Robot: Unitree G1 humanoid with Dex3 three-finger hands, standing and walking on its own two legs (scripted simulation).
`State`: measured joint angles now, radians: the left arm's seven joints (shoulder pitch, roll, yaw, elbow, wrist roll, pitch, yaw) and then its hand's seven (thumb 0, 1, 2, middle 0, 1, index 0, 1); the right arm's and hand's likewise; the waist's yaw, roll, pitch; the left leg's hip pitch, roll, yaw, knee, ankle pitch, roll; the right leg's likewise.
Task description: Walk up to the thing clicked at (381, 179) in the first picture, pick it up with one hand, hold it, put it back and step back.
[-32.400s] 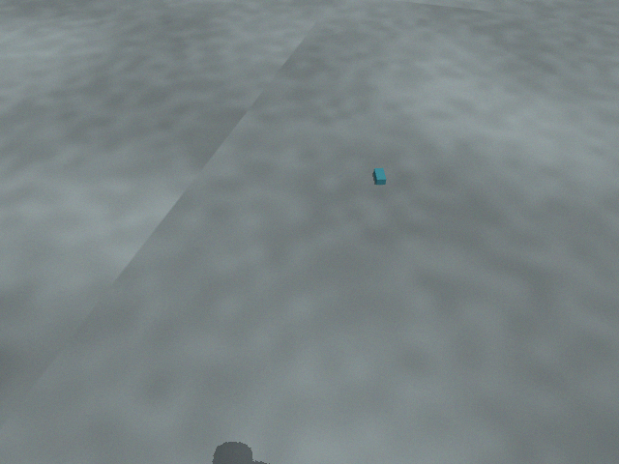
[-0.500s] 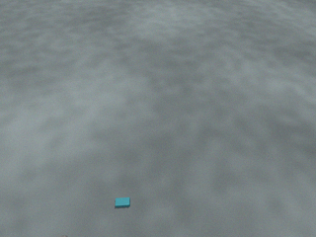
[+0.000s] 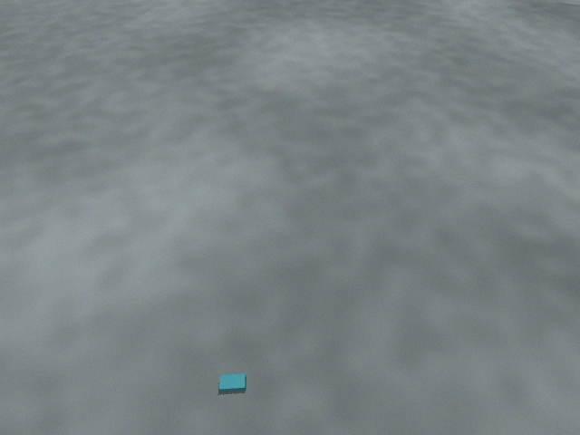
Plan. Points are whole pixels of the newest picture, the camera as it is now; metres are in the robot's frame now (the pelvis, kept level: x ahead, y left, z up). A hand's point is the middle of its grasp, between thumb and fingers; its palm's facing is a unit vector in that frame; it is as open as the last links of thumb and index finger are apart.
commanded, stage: stand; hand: left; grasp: from above
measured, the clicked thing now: (232, 383) +0.44 +0.22 -0.76
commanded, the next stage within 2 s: step back in 1.68 s
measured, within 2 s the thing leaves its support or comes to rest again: neither
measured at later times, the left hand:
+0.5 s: hand out of the picture +0.07 +0.23 -0.16, palm faces +0.02 -0.94 -0.33, open 7.3 cm
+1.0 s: hand out of the picture +0.09 +0.23 -0.15, palm faces +0.01 -0.94 -0.34, open 7.3 cm
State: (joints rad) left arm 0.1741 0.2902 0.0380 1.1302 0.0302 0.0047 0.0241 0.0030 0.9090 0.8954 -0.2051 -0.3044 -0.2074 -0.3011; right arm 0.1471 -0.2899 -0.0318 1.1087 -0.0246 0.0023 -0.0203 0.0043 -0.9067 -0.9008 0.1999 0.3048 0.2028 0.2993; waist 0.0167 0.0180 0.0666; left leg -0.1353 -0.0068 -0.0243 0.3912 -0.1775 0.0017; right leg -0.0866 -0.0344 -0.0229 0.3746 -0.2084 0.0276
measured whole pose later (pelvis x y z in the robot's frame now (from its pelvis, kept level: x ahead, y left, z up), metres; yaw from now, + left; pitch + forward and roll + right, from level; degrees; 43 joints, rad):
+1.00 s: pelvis +0.02 -0.01 +0.00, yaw +0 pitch -3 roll +0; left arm 0.11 0.31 0.04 1.15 0.01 0.00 0.01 0.00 0.91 0.90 -0.21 -0.30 -0.21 -0.30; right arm 0.10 -0.33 -0.01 1.14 -0.02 -0.01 -0.01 0.00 -0.91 -0.90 0.20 0.30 0.20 0.30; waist 0.00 0.02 0.07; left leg -0.11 0.01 -0.02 0.33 -0.18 -0.02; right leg -0.06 -0.01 -0.02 0.31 -0.21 0.01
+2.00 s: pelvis -0.03 +0.02 -0.02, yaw +0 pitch -2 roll +0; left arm 0.03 0.41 0.07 0.93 0.00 0.05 0.01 0.00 0.91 0.90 -0.21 -0.30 -0.21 -0.30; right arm 0.13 -0.40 -0.06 0.97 -0.01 0.03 0.01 0.00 -0.91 -0.90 0.20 0.30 0.20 0.30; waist -0.02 -0.04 0.18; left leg -0.29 -0.04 -0.02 0.65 -0.34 0.03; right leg -0.36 -0.01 0.06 0.76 -0.42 -0.01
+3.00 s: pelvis -0.29 +0.01 -0.02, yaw -3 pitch -2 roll -1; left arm 0.19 0.41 0.09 0.83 0.01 0.06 0.01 0.00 0.91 0.90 -0.21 -0.30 -0.21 -0.30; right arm 0.12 -0.36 -0.03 0.83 -0.03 0.02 -0.01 0.00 -0.90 -0.90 0.20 0.31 0.21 0.30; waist 0.02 -0.03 0.17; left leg -0.32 0.03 0.01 0.59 -0.23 0.02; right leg -0.39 0.09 0.13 1.12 -0.53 0.03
